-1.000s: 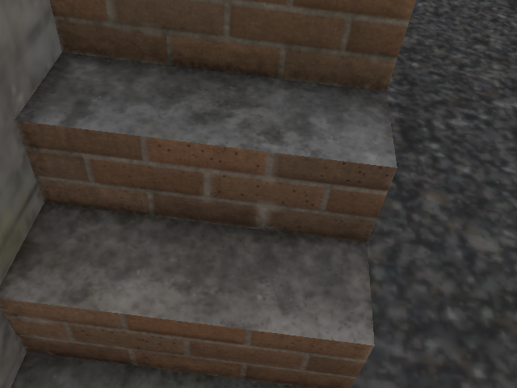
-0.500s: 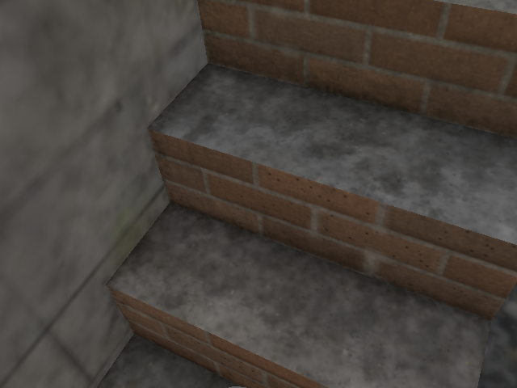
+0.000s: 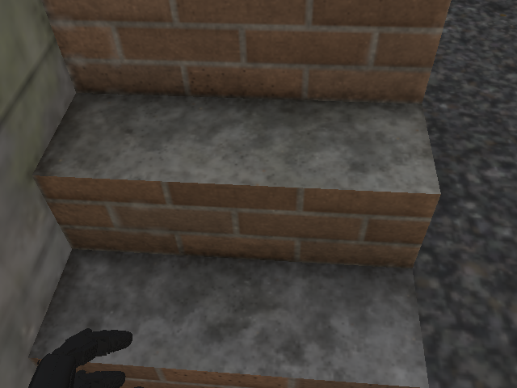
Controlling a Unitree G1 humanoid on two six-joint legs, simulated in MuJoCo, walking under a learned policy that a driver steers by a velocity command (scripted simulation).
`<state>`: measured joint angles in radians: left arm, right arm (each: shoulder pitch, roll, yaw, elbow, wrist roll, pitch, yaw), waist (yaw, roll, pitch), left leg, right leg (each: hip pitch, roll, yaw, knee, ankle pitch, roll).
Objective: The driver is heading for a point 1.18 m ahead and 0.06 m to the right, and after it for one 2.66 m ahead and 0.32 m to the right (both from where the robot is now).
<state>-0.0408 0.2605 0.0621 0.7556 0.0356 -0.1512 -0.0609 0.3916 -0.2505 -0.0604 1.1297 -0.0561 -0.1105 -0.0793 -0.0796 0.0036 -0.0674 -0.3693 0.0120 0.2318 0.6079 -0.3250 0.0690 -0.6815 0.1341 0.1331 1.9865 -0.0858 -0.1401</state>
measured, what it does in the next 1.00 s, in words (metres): climbs: right foot 0.29 m higher, then right foot 0.25 m lower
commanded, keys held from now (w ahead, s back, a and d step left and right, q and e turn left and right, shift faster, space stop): w+e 0.28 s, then w+q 0.72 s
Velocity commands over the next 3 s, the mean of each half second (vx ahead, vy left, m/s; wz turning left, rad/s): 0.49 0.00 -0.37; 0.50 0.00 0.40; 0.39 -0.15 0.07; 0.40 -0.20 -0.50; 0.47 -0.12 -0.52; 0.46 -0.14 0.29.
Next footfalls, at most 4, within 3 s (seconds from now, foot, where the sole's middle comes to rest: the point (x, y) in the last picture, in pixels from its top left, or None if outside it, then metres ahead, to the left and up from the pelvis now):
0.18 right None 0.07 -0.19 -0.47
0.44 right None -0.14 -0.18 -0.72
0.56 left None -0.01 0.03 -0.71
0.72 right None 0.09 -0.21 -0.55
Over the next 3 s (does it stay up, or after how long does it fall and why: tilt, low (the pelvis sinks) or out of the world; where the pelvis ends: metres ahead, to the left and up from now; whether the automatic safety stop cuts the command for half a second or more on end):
stays up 0.32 0.02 0.25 its command is cut before an obstacle after 1.2 s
